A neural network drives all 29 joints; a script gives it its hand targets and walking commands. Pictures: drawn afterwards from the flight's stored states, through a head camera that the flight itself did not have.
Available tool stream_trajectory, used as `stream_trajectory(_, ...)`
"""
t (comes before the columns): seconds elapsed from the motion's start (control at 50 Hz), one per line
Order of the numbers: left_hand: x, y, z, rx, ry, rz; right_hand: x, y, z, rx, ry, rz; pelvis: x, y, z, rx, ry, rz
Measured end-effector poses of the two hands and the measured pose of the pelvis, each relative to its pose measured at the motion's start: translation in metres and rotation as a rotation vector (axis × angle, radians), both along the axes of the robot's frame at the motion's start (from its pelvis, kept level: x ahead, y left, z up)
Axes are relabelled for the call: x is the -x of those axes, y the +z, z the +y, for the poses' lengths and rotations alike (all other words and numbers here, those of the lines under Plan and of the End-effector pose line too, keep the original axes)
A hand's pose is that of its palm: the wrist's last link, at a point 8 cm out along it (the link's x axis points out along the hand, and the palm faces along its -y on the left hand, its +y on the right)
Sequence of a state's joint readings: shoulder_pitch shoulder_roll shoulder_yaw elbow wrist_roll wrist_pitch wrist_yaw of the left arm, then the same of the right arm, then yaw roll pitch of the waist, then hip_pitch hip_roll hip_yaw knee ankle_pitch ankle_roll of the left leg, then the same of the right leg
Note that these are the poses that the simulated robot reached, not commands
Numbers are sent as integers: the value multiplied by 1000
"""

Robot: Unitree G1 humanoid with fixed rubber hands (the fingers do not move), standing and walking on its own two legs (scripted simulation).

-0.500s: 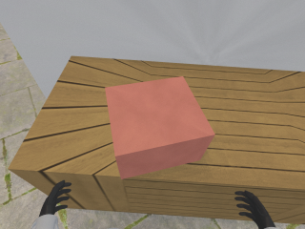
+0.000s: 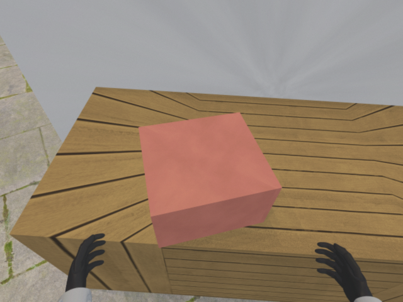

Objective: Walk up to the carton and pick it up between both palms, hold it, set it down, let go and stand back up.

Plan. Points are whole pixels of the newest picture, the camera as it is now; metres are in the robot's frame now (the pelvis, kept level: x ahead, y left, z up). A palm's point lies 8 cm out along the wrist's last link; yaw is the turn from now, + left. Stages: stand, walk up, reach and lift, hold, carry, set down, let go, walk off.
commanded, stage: reach and lift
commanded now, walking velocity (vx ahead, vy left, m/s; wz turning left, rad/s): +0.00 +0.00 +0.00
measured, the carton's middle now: (202, 175) +0.44 -0.01 -0.06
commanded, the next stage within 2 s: none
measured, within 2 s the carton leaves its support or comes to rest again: neither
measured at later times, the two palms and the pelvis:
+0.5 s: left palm (91, 264) +0.20 +0.21 -0.03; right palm (356, 266) +0.20 -0.31 -0.02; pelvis +0.01 +0.00 +0.00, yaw +0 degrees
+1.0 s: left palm (98, 235) +0.25 +0.20 -0.01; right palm (348, 219) +0.27 -0.31 +0.01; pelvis +0.02 +0.00 +0.00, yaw +0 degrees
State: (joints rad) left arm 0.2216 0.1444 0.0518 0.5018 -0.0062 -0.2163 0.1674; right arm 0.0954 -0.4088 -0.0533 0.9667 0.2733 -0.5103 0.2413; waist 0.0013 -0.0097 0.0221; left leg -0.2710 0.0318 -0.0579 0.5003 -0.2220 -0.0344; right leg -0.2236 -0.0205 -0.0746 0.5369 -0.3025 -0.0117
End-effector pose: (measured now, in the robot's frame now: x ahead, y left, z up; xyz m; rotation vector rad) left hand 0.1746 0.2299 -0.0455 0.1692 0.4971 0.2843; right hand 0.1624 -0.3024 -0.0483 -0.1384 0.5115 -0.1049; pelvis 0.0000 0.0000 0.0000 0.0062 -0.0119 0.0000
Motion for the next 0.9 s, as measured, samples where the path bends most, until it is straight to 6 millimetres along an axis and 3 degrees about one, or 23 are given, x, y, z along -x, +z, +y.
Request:
stream_trajectory(0.46,-22,20,-21,51,35,-158,-28,22,-7,-55,23,-134,-10,0,-2,-2,0,14)
stream_trajectory(0.72,-43,26,-23,55,36,-152,-76,39,-2,-85,43,-201,-17,0,-3,-4,0,24)
stream_trajectory(0.9,-61,34,-26,61,17,-163,-98,52,-5,-86,52,-223,-19,0,-3,-3,-1,27)
